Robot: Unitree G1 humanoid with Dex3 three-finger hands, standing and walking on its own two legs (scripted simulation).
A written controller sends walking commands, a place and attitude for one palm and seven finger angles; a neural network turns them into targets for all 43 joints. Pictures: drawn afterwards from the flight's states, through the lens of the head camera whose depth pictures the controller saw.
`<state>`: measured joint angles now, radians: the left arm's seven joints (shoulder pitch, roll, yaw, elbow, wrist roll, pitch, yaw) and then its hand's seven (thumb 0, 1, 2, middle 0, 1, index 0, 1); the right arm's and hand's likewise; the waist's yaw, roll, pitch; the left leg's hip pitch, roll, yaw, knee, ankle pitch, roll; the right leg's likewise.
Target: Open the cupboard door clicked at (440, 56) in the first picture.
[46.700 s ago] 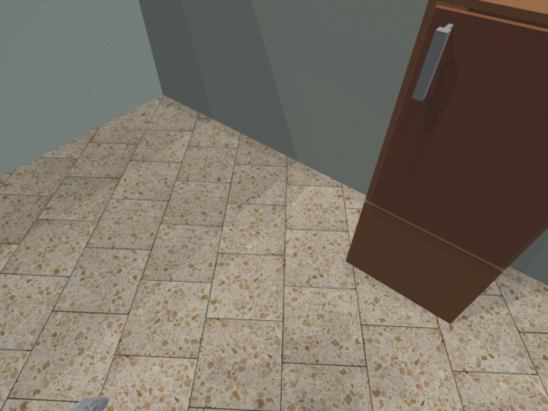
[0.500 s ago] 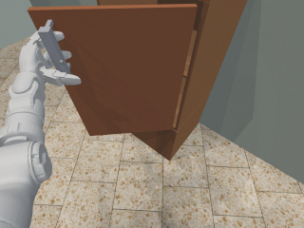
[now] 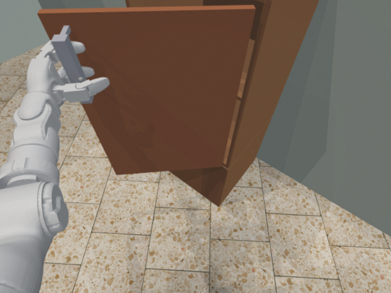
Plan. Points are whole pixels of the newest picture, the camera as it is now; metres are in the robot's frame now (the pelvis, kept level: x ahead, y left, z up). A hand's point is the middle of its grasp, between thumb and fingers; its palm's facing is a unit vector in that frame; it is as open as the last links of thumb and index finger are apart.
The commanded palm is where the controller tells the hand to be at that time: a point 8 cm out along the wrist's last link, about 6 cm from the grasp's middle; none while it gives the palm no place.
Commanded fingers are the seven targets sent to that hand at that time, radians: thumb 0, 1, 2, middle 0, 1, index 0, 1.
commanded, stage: close the thumb around the handle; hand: left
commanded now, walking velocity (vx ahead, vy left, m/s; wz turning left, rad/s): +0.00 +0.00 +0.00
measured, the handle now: (77, 66) +0.55 +0.22 +0.17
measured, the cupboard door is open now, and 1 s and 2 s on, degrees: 44 62 86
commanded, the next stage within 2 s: pull the door open along its arc in 0.34 s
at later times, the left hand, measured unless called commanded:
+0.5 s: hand (81, 78) +0.49 +0.20 +0.18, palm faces +0.07 -1.00 +0.00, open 6.0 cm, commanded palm +0.46 +0.25 +0.17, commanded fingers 0.00 0.90 0.90 -0.40 -1.35 -0.40 -1.35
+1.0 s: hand (89, 119) +0.38 +0.16 +0.18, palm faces +0.10 -0.99 +0.06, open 6.5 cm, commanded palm +0.32 +0.21 +0.17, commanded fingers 0.00 0.90 0.90 -0.40 -1.35 -0.40 -1.35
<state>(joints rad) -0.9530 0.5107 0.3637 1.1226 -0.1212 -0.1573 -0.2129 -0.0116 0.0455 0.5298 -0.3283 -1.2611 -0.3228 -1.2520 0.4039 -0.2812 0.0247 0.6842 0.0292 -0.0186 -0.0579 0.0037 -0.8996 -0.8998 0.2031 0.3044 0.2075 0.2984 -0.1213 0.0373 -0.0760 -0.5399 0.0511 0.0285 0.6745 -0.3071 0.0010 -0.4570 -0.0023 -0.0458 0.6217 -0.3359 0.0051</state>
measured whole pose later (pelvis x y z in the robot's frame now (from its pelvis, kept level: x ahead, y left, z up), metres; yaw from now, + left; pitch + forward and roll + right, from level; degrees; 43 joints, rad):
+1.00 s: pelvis +0.02 +0.00 +0.01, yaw -2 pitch +3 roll +0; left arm -0.29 0.21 0.27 0.19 -0.24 0.13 -0.05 -0.01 0.66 0.73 -0.34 -1.34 -0.31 -1.29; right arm 0.26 -0.25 0.01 0.58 0.06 -0.01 -0.04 0.01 -0.90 -0.90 0.20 0.30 0.20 0.30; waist -0.02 0.06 -0.10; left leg -0.32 0.05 0.07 0.57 -0.31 -0.01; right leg -0.27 0.00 -0.01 0.55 -0.34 0.00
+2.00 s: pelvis -0.02 -0.02 +0.01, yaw +3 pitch -6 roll -1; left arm -0.06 -0.11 -0.25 -0.20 0.01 0.33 0.56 0.00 -0.22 0.41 -0.36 -1.23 -0.32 -1.22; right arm 0.10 -0.18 0.03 0.68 -0.03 0.08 0.00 0.01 -0.90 -0.90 0.20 0.30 0.20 0.30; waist 0.03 0.07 -0.01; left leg -0.18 0.04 -0.01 0.52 -0.24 -0.03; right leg -0.10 0.00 -0.08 0.50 -0.30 -0.02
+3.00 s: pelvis -0.02 -0.01 +0.01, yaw +1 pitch -6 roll +0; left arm 0.11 0.07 -0.18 -0.34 -0.12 0.28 0.09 -0.02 -0.50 0.30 -0.21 -0.34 -0.19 -0.33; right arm 0.14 -0.19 0.08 0.54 0.01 0.11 -0.02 0.01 -0.90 -0.90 0.20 0.30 0.21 0.30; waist 0.02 0.05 -0.02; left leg -0.17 0.04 0.02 0.50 -0.22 -0.02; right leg -0.11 0.00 -0.05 0.49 -0.28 -0.01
